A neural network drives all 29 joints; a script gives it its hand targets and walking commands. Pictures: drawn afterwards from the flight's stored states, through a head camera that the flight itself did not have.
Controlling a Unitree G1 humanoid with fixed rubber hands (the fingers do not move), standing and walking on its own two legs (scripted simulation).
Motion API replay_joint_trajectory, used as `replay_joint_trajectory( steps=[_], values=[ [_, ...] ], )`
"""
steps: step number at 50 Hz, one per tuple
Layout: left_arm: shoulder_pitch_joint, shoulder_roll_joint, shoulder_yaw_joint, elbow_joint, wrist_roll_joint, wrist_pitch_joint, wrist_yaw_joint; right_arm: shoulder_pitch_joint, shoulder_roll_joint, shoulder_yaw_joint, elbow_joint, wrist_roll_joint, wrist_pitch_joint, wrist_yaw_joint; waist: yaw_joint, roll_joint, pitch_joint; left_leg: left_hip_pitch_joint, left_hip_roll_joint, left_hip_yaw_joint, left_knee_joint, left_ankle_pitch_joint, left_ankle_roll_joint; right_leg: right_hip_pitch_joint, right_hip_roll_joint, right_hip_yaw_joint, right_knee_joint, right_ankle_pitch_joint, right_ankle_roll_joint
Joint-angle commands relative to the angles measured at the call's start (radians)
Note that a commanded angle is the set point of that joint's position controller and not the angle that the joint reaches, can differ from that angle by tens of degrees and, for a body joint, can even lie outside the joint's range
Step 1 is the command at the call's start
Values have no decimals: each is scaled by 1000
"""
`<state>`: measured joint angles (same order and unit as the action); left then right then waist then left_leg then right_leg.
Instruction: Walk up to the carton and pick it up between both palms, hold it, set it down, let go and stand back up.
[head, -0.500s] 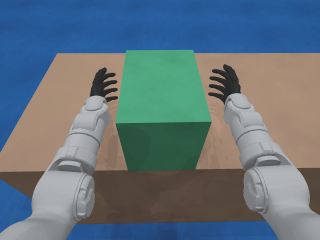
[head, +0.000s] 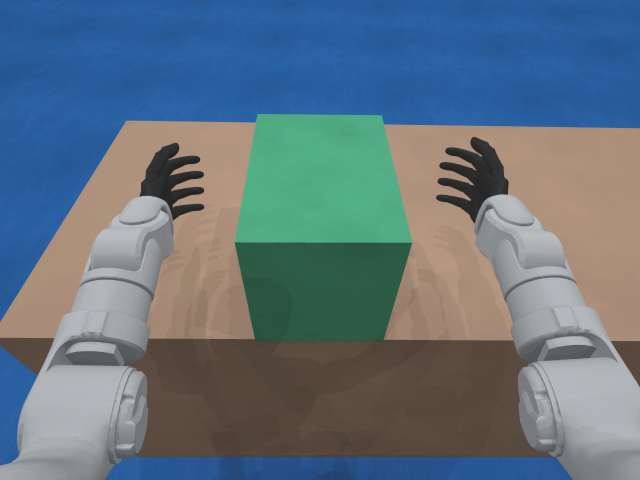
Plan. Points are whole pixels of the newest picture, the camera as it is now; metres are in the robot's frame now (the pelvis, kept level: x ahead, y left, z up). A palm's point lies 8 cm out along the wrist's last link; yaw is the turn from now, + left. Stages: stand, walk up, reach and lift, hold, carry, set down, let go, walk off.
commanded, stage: set down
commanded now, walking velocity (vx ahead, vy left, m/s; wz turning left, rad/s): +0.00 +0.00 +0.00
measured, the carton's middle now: (319, 226) +0.49 +0.01 +0.04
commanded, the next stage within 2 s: none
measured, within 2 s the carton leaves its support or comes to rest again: neither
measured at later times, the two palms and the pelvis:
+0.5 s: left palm (151, 288) +0.34 +0.21 +0.08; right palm (493, 285) +0.34 -0.21 +0.09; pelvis +0.01 +0.01 +0.00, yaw -1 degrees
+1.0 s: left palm (149, 350) +0.28 +0.21 +0.04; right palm (495, 349) +0.28 -0.20 +0.05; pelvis +0.01 +0.01 +0.00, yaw -1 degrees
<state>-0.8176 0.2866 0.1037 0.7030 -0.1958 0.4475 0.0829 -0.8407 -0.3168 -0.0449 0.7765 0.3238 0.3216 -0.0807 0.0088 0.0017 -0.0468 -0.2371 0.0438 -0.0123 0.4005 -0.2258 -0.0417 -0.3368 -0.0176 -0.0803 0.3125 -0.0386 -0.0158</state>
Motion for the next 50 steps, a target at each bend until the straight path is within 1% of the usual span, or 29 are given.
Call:
replay_joint_trajectory(
  steps=[1, 2, 3, 4, 5, 7, 8, 13, 15, 20, 21, 24, 26, 27, 28, 30, 31, 32, 35, 36, 38, 40, 41, 43, 44, 45, 46, 49, 50],
  values=[
    [-393, 170, 51, -333, 28, -37, -18, -384, -129, -60, -302, -16, -66, -6, 3, 1, -528, -207, -94, 54, -112, 130, 6, 693, 57, 84, 72, 105, 25],
    [-367, 166, 50, -399, 25, -31, -15, -356, -126, -65, -358, -17, -70, -8, 0, 0, -540, -194, -94, 55, -106, 154, 5, 697, 62, 78, 79, 131, 28],
    [-353, 160, 38, -409, 17, -26, -16, -349, -117, -71, -370, -25, -70, -8, -8, 1, -516, -190, -92, 54, -96, 171, 0, 663, 62, 73, 83, 132, 25],
    [-305, 153, 48, -468, 21, -17, -16, -311, -121, -71, -430, -26, -74, -8, -2, 0, -529, -160, -92, 57, -93, 197, -2, 672, 64, 70, 81, 156, 26],
    [-229, 139, 56, -450, 38, -3, -23, -241, -113, -65, -409, -35, -71, -11, -9, -9, -471, -149, -92, 57, -96, 197, 0, 676, 64, 70, 78, 157, 27],
    [-251, 158, 46, -588, 10, -8, -18, -258, -124, -97, -558, -45, -88, -12, 0, -5, -535, -160, -91, 60, -90, 187, 0, 654, 65, 64, 88, 139, 29],
    [-169, 129, 41, -581, 17, -1, -16, -177, -97, -81, -551, -47, -86, -9, -6, -1, -498, -159, -89, 58, -88, 201, 0, 664, 64, 69, 90, 149, 25],
    [-80, 124, 38, -740, 2, -5, -7, -57, -108, -99, -668, -55, -103, 7, -14, 29, -530, -134, -87, 51, -69, 269, -18, 637, 67, 66, 106, 201, 16],
    [5, 108, 34, -762, -2, -5, -8, 18, -100, -87, -685, -51, -107, 12, -18, 7, -509, -125, -86, 47, -67, 294, -17, 635, 69, 69, 107, 223, 15],
    [129, 98, 36, -796, 12, -26, -8, 135, -95, -76, -740, -45, -131, 21, 0, 17, -449, -138, -84, 43, -75, 306, -15, 630, 64, 82, 103, 218, 7],
    [201, 71, 29, -793, 16, -30, -10, 199, -89, -66, -736, -40, -136, 27, -2, 5, -444, -129, -81, 37, -79, 311, -15, 639, 67, 82, 103, 225, 4],
    [183, 64, 17, -761, 15, -53, -10, 201, -84, -72, -717, -46, -142, 34, -8, 18, -383, -161, -77, 28, -100, 216, -8, 597, 63, 86, 93, 135, -3],
    [304, 40, 23, -801, 27, -68, -10, 320, -78, -54, -744, -37, -159, 38, 3, 6, -368, -139, -75, 30, -107, 246, -5, 624, 65, 89, 93, 173, -3],
    [287, 35, 20, -734, 29, -78, -14, 300, -69, -54, -712, -46, -162, 42, -3, 0, -339, -166, -80, 29, -106, 219, -3, 601, 60, 97, 91, 137, -6],
    [277, 47, 34, -798, 29, -82, -10, 291, -78, -58, -771, -47, -169, 40, 14, -2, -348, -162, -77, 34, -118, 194, 3, 613, 59, 98, 86, 125, -5],
    [350, 33, 22, -787, 36, -96, -11, 360, -63, -55, -770, -55, -183, 39, 12, -16, -302, -161, -79, 35, -122, 189, 4, 615, 60, 99, 84, 126, -5],
    [245, 45, 13, -763, 24, -103, -9, 267, -62, -68, -770, -65, -183, 39, 9, -4, -297, -194, -77, 34, -124, 140, 7, 584, 57, 103, 83, 74, -8],
    [379, 16, 12, -776, 32, -114, -5, 398, -47, -49, -780, -62, -190, 44, 18, -16, -291, -176, -72, 30, -126, 144, 13, 616, 62, 104, 87, 90, -9],
    [346, 36, 9, -826, 22, -123, 3, 375, -56, -64, -843, -72, -196, 37, 21, -8, -286, -184, -74, 47, -127, 119, 13, 591, 55, 107, 83, 53, -6],
    [429, 17, 7, -841, 26, -128, 5, 456, -41, -54, -850, -68, -198, 38, 27, -9, -255, -171, -71, 48, -131, 122, 14, 597, 55, 107, 81, 56, -7],
    [418, 24, -1, -842, 18, -141, 6, 450, -35, -54, -868, -76, -201, 37, 29, -13, -243, -177, -72, 55, -133, 103, 15, 574, 52, 109, 75, 20, -7],
    [494, -4, -17, -815, 32, -149, 4, 540, -25, -49, -821, -83, -202, 42, 20, 0, -207, -168, -68, 47, -140, 99, 10, 573, 53, 110, 69, 20, -16],
    [447, 18, -15, -831, 24, -156, 2, 501, -32, -60, -850, -90, -209, 39, 16, -7, -224, -179, -70, 52, -142, 76, 13, 578, 50, 114, 64, 8, -13],
    [488, -1, -27, -794, 28, -166, 5, 543, -16, -53, -816, -101, -212, 43, 18, -13, -177, -186, -67, 49, -145, 62, 16, 562, 47, 116, 60, -20, -16],
    [455, 14, -30, -833, 20, -177, 5, 522, -11, -58, -850, -100, -218, 40, 18, -6, -194, -193, -67, 51, -145, 57, 18, 569, 42, 119, 60, -18, -13],
    [538, -12, -32, -808, 34, -187, 6, 607, -5, -42, -818, -103, -222, 48, 24, -8, -174, -182, -66, 49, -146, 67, 15, 579, 42, 123, 59, -16, -18],
    [456, 12, -34, -830, 24, -199, 5, 540, -16, -54, -852, -109, -228, 47, 17, -7, -211, -203, -66, 48, -148, 54, 18, 584, 39, 128, 61, -26, -15],
    [580, -13, -42, -779, 40, -229, 4, 653, 11, -42, -826, -125, -244, 53, 28, -16, -140, -192, -65, 51, -156, 24, 23, 575, 33, 128, 46, -74, -17],
    [568, -4, -44, -797, 39, -241, 6, 639, 5, -47, -840, -129, -254, 54, 30, -15, -150, -191, -63, 52, -158, 25, 22, 569, 36, 125, 45, -77, -17]
  ],
)
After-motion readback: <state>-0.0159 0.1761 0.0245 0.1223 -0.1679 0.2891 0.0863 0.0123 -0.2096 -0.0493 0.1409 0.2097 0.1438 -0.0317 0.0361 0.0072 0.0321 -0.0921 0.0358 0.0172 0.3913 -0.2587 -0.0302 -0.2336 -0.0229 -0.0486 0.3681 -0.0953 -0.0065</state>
